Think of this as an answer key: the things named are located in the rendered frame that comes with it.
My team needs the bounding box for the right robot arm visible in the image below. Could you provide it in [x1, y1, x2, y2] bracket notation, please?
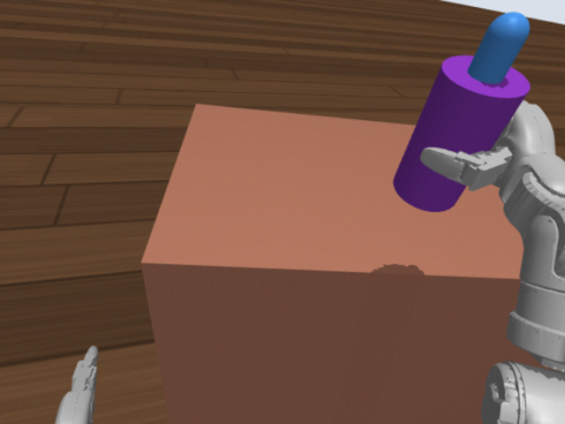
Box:
[481, 154, 565, 424]

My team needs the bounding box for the bottle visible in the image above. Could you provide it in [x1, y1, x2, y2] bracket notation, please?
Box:
[393, 12, 531, 212]

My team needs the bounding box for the right robot hand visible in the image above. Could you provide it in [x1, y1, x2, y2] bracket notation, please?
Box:
[420, 101, 556, 191]

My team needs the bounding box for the left robot hand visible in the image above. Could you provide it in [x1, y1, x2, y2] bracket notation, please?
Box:
[55, 345, 98, 424]

